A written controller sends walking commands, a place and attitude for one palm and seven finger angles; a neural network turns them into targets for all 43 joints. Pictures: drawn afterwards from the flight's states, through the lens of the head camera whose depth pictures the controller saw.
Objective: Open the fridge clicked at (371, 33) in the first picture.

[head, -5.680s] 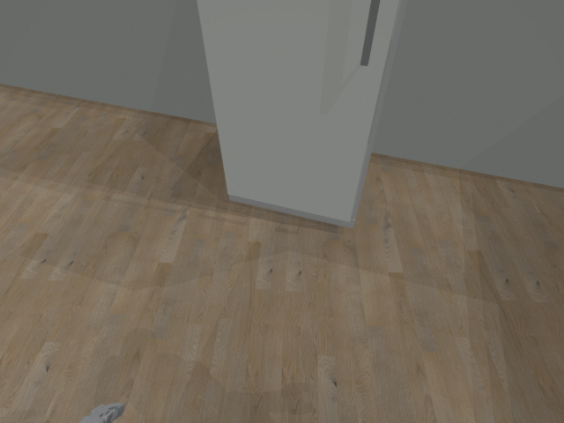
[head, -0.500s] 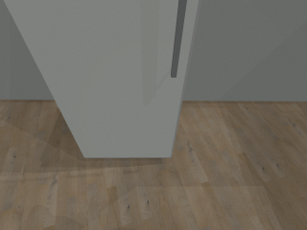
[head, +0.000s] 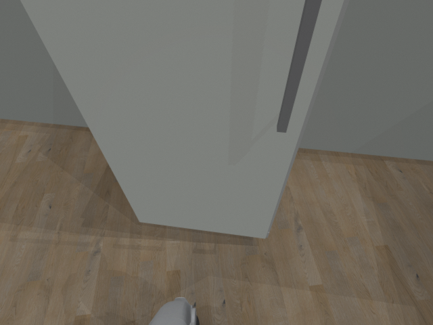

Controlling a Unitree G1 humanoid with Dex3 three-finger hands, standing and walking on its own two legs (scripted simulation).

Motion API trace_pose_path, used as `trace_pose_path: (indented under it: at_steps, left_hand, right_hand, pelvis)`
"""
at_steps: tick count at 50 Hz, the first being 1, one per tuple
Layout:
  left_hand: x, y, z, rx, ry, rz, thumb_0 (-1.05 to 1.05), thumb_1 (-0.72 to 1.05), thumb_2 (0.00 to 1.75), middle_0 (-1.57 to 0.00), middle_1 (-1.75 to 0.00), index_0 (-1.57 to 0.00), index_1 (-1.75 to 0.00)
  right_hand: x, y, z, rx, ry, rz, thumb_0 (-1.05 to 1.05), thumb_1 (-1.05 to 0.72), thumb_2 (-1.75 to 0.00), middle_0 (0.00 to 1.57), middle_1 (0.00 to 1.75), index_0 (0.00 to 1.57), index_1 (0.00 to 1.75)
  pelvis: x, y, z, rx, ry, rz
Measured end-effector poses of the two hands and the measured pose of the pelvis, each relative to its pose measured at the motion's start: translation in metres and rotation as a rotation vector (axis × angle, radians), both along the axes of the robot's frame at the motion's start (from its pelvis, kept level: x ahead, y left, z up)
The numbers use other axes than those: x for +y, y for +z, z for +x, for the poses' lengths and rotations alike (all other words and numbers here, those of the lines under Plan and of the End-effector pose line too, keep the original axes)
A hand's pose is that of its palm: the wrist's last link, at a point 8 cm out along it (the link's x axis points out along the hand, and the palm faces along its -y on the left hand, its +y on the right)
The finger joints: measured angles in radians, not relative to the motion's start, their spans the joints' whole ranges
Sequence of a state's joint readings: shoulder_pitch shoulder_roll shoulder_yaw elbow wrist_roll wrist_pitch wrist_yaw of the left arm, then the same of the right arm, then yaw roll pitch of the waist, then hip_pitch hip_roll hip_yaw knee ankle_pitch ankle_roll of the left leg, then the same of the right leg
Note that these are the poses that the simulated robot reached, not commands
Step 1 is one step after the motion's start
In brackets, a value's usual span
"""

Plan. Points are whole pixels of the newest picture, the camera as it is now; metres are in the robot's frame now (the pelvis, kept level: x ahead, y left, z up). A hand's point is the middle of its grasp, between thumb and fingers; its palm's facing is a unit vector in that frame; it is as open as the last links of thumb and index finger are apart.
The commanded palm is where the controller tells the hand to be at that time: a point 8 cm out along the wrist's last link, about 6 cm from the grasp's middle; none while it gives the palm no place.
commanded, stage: come to a stop and stand still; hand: right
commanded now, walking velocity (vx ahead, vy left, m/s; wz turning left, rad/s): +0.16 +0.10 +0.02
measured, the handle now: (305, 21) +0.54 -0.09 +0.28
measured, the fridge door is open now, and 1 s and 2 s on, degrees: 0 0 0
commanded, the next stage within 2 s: look again from close up in 1.88 s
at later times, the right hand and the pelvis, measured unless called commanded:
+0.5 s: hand out of the picture +0.14 -0.18 -0.19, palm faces +0.07 +0.98 -0.19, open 7.3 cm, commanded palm none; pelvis +0.08 +0.01 -0.01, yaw -1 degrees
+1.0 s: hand out of the picture +0.03 -0.16 -0.16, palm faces +0.01 +0.98 -0.21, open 7.4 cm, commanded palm none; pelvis +0.02 +0.02 +0.01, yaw +2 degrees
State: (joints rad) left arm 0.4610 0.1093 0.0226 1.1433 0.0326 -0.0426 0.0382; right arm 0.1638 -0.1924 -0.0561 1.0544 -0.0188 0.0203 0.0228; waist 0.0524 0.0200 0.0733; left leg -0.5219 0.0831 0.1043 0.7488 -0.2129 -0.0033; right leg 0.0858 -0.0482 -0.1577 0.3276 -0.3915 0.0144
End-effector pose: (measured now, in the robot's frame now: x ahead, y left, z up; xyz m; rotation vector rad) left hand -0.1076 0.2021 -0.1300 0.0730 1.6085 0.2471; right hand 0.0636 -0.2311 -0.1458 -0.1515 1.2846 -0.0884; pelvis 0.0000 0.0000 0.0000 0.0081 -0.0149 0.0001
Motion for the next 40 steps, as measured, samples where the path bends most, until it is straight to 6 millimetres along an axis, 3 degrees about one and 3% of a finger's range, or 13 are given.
trace_pose_path:
  at_steps: [4,7,11,16,22,25,28,33,40]
  left_hand:
    - [0.010,-0.016,0.007,0.083,0.048,-0.043,0.00,0.90,0.90,-0.20,-0.30,-0.20,-0.30]
    - [0.025,-0.022,0.038,0.070,0.043,-0.047,0.00,0.90,0.90,-0.20,-0.30,-0.20,-0.30]
    - [0.044,-0.023,0.108,-0.058,-0.003,-0.024,0.00,0.90,0.90,-0.20,-0.30,-0.20,-0.30]
    - [0.051,-0.022,0.190,-0.227,-0.060,-0.013,0.00,0.91,0.90,-0.19,-0.30,-0.20,-0.30]
    - [0.054,-0.013,0.245,-0.324,-0.130,0.050,0.01,0.94,0.90,-0.19,-0.30,-0.20,-0.30]
    - [0.046,-0.007,0.257,-0.369,-0.152,0.079,0.01,0.93,0.90,-0.19,-0.30,-0.20,-0.30]
    - [0.034,0.001,0.257,-0.388,-0.173,0.087,0.00,0.92,0.90,-0.19,-0.30,-0.20,-0.30]
    - [0.016,0.011,0.249,-0.395,-0.171,0.079,0.00,0.91,0.90,-0.20,-0.30,-0.20,-0.30]
    - [0.017,0.011,0.224,-0.403,-0.121,0.063,-0.01,0.92,0.90,-0.20,-0.30,-0.20,-0.30]
  right_hand:
    - [0.021,-0.005,0.070,-0.106,0.043,-0.028,0.01,-0.92,-0.90,0.20,0.30,0.19,0.30]
    - [0.034,0.000,0.093,-0.152,0.029,-0.033,0.01,-0.92,-0.90,0.20,0.30,0.20,0.30]
    - [0.048,0.009,0.096,-0.122,0.012,-0.035,0.00,-0.91,-0.90,0.20,0.30,0.20,0.30]
    - [0.041,0.013,0.099,-0.108,-0.021,-0.058,-0.01,-0.94,-0.90,0.21,0.30,0.20,0.30]
    - [0.021,0.003,0.082,-0.070,-0.065,-0.047,0.00,-0.93,-0.90,0.21,0.30,0.20,0.30]
    - [0.007,-0.009,0.069,-0.040,-0.087,-0.033,0.00,-0.92,-0.90,0.21,0.30,0.20,0.30]
    - [-0.005,-0.014,0.054,0.000,-0.102,-0.024,0.01,-0.92,-0.90,0.20,0.30,0.20,0.30]
    - [-0.017,-0.005,0.026,0.061,-0.098,-0.028,0.01,-0.92,-0.90,0.20,0.30,0.20,0.30]
    - [-0.016,0.004,-0.007,0.131,-0.065,-0.041,0.01,-0.91,-0.90,0.20,0.30,0.20,0.30]
  pelvis:
    - [0.022,-0.017,0.035,0.003,0.003,-0.008]
    - [0.032,-0.016,0.050,-0.013,-0.003,0.003]
    - [0.036,-0.005,0.067,-0.015,-0.002,0.002]
    - [0.035,-0.002,0.076,-0.006,-0.006,0.002]
    - [0.019,-0.005,0.077,-0.009,-0.006,0.009]
    - [0.007,-0.010,0.076,-0.012,-0.010,0.016]
    - [-0.001,-0.008,0.073,-0.020,0.002,0.002]
    - [-0.008,0.003,0.065,-0.006,0.015,0.016]
    - [-0.007,0.009,0.049,0.008,0.037,0.016]
